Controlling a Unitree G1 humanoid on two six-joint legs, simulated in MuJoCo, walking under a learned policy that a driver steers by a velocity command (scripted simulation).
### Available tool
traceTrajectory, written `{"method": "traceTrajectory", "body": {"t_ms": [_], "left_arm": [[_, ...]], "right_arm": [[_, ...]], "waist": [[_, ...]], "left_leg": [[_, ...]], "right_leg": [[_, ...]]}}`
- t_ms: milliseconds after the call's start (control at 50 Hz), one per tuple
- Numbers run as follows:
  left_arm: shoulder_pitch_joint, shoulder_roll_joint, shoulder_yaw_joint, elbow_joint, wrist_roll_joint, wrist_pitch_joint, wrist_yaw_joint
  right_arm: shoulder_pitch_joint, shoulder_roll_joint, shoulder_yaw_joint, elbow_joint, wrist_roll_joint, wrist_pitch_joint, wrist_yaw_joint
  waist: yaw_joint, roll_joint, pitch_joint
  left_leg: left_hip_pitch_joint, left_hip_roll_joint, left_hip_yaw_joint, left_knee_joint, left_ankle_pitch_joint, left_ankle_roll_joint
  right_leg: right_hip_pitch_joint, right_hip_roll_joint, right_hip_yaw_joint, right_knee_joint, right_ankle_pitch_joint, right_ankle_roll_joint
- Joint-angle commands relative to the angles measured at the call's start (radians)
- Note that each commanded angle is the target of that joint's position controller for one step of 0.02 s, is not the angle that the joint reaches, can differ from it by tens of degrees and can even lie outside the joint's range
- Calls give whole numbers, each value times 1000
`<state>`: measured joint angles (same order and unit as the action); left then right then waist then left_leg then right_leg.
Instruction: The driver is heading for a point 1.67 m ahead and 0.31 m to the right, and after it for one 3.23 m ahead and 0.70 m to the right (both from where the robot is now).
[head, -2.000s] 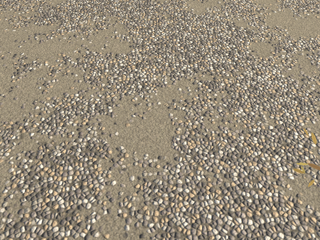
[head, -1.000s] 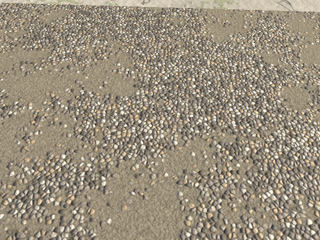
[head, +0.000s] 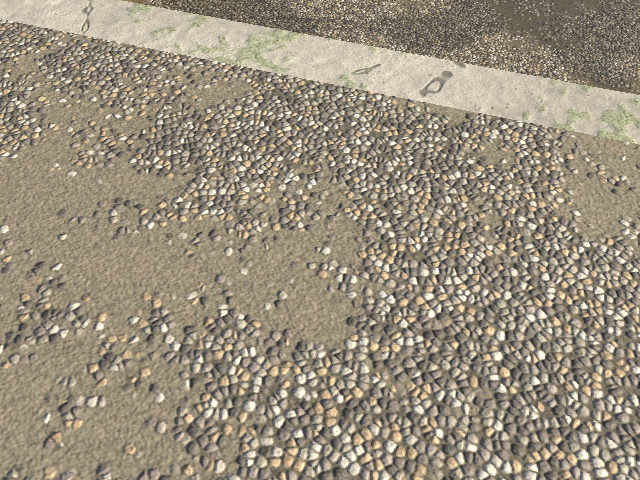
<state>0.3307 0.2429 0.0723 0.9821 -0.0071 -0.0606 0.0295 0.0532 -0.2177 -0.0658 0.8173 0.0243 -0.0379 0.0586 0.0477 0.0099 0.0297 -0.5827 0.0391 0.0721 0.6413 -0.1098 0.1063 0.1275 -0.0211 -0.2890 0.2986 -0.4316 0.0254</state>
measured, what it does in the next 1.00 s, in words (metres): walks ahead, turning right: left foot, then right foot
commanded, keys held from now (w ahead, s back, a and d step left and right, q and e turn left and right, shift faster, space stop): w+q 0.12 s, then w+e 0.88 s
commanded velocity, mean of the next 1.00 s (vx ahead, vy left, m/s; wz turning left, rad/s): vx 0.50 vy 0.00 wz -0.19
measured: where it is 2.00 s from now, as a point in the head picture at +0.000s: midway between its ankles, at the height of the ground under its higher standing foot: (430, 238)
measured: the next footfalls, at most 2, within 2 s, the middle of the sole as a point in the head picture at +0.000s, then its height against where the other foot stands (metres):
left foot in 0.04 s outside the picture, level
right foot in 0.58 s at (385, 451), level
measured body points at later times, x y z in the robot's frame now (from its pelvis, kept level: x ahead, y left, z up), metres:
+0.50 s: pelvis +0.29 +0.02 +0.01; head +0.32 +0.03 +0.46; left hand +0.45 +0.27 -0.11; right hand +0.34 -0.25 -0.11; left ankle +0.14 +0.09 -0.72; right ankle +0.49 -0.11 -0.69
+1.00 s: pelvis +0.59 +0.01 +0.01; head +0.62 -0.01 +0.46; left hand +0.71 +0.27 -0.10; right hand +0.75 -0.28 -0.06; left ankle +0.78 +0.11 -0.70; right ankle +0.48 -0.08 -0.72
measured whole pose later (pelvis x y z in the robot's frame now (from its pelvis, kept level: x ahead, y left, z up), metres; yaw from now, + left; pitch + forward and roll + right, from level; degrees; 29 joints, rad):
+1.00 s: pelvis +0.59 +0.01 +0.01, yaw -16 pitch +3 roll -1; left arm 0.33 0.28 0.08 0.76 -0.02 -0.04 0.01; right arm 0.04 -0.27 -0.04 0.71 0.01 -0.11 0.01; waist 0.08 0.02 0.01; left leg -0.54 0.02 -0.10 0.50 -0.02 -0.05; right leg -0.14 0.11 0.19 0.44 -0.35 -0.06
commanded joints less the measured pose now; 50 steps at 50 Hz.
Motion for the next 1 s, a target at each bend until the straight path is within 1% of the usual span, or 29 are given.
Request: {"method": "traceTrajectory", "body": {"t_ms": [20, 40, 60, 80, 100, 120, 140, 160, 200, 260, 360, 460, 480, 520, 540, 560, 580, 600, 620, 640, 660, 680, 700, 720, 760, 800, 860, 940, 1000], "left_arm": [[-63, 213, 42, -67, -13, 8, 12], [-55, 180, 30, -93, 6, -4, 9], [16, 35, -13, -146, 17, -43, -12], [-97, 118, 1, -172, -24, -92, -31], [-165, 137, 5, -196, -51, -109, -37], [-169, 130, 6, -187, -36, -112, -31], [-147, 144, 17, -162, -13, -98, -24], [-112, 143, 21, -147, -9, -79, -26], [-87, 115, 19, -135, -2, -49, -27], [-166, 99, 11, -160, 2, -28, -21], [-289, 78, -2, -189, -11, -35, -40], [-383, 73, -13, -239, -20, -40, -72], [-389, 74, -14, -250, -19, -42, -81], [-353, 94, -7, -258, -16, -42, -95], [-303, 116, 4, -254, -13, -37, -96], [-196, 153, 22, -234, -12, -32, -95], [-40, 204, 48, -204, -10, -29, -86], [98, 303, 78, -193, 0, -21, -68], [85, 285, 65, -200, -14, -24, -69], [83, 217, 47, -199, -11, -20, -64], [28, 179, 37, -215, -10, -19, -59], [-39, 163, 31, -232, -8, -20, -60], [-87, 137, 21, -250, -2, -21, -58], [-112, 136, 17, -265, 5, -20, -55], [-125, 156, 23, -278, 1, -19, -47], [-106, 191, 34, -282, -3, -19, -34], [-61, 202, 41, -281, -16, -8, -22], [7, 191, 40, -270, -22, 10, -19], [-3, 186, 41, -281, -16, 17, -15]], "right_arm": [[235, -192, -78, -23, 7, -8, -5], [372, -290, -111, 7, 3, 1, -30], [315, -357, -113, -24, 3, -9, -33], [357, -274, -86, -25, -12, -15, -30], [321, -213, -71, -26, -17, -26, -32], [243, -175, -59, -40, -10, -36, -28], [173, -123, -42, -53, -11, -38, -31], [143, -100, -31, -66, -21, -40, -36], [157, -123, -32, -53, -23, -47, -41], [211, -166, -39, -23, -27, -57, -55], [240, -167, -30, 4, -31, -63, -64], [289, -173, -31, 48, -30, -50, -69], [289, -176, -31, 51, -29, -42, -72], [260, -196, -35, 41, -27, -28, -82], [247, -213, -39, 34, -26, -21, -89], [231, -225, -39, 27, -27, -11, -95], [207, -231, -37, 16, -24, -9, -100], [267, -171, -16, -18, -39, -27, -95], [316, -81, 19, -26, -47, -63, -71], [228, -172, -2, -46, -9, -99, -50], [151, -186, -1, -75, 16, -115, -43], [120, -177, -2, -82, 0, -120, -47], [120, -189, -13, -81, -23, -112, -55], [139, -183, -16, -85, -31, -99, -57], [169, -157, -13, -90, -38, -77, -64], [114, -136, -5, -114, -42, -66, -72], [2, -109, 8, -146, -39, -70, -68], [-75, -139, 0, -182, -17, -82, -54], [-27, -179, -19, -180, -12, -99, -45]], "waist": [[-199, -101, -138], [-235, 42, -227], [-106, 256, -326], [-175, 135, -372], [-166, 95, -247], [-108, -13, -152], [-68, -27, -120], [-41, -10, -104], [-24, 5, -82], [-48, 22, -35], [-106, 42, 2], [-140, 37, 47], [-135, 40, 45], [-97, 70, 1], [-66, 96, -43], [-7, 106, -105], [80, 74, -180], [88, -104, -318], [33, -257, -426], [79, -167, -379], [69, -102, -244], [23, 2, -141], [-15, 21, -96], [-47, -3, -76], [-73, -36, -60], [-62, -52, -45], [-11, -75, -45], [23, -104, -57], [-21, -137, -65]], "left_leg": [[382, -115, 56, -83, -25, 84], [681, 44, -212, -119, -26, 148], [973, 288, -821, -267, -129, 360], [992, 295, -873, -361, -150, 335], [895, 260, -704, -352, -89, 283], [725, 209, -571, -354, 14, 240], [601, 178, -454, -364, 109, 203], [513, 162, -399, -387, 169, 192], [427, 151, -331, -427, 267, 188], [414, 138, -232, -468, 344, 164], [461, 101, -99, -506, 247, 75], [667, 173, -53, -466, 326, 59], [708, 189, -45, -436, 394, 54], [750, 198, -15, -331, 696, 35], [761, 197, -3, -245, 879, 24], [741, 185, 14, -99, 992, 8], [618, 151, 42, 124, 910, -25], [261, 51, 58, 507, 484, -83], [-75, -144, -94, 775, -436, -122], [-190, -71, -219, 821, -408, -89], [-227, -21, -200, 762, -329, -72], [-191, 16, -181, 656, -277, -72], [-121, 45, -173, 571, -248, -82], [-60, 55, -170, 533, -239, -95], [-19, 64, -146, 428, -222, -130], [-2, 50, -120, 285, -116, -162], [76, 2, -109, 38, 117, -175], [116, -36, -137, -110, 156, -169], [191, -41, -147, -170, 54, -128]], "right_leg": [[-105, -229, 34, 447, 1192, -91], [-376, -168, 35, 774, 763, -45], [-800, 73, 191, 1131, -119, 13], [-911, 39, 392, 1179, -118, -21], [-961, -11, 386, 1130, -41, -51], [-912, -61, 381, 1018, 35, -56], [-835, -103, 366, 928, 79, -49], [-762, -127, 363, 891, 109, -42], [-718, -140, 339, 828, 146, -20], [-797, -148, 326, 697, 296, -1], [-782, -101, 298, 398, 599, -34], [-867, -52, 292, 274, 543, -73], [-875, -41, 280, 265, 496, -85], [-800, 5, 228, 264, 387, -116], [-724, 40, 197, 278, 329, -134], [-588, 76, 180, 273, 302, -157], [-344, 74, 225, 213, 375, -198], [42, -158, 592, 226, 386, -330], [289, -332, 1089, 76, 293, -480], [281, -289, 1019, 32, 181, -420], [144, -257, 877, 16, 186, -377], [-37, -220, 784, -11, 270, -352], [-164, -190, 718, -34, 364, -338], [-254, -167, 691, -58, 413, -341], [-356, -141, 629, -83, 487, -344], [-422, -108, 564, -92, 524, -328], [-459, -47, 510, -65, 442, -269], [-374, -77, 605, 12, 328, -240], [-313, -104, 700, 108, 290, -213]]}}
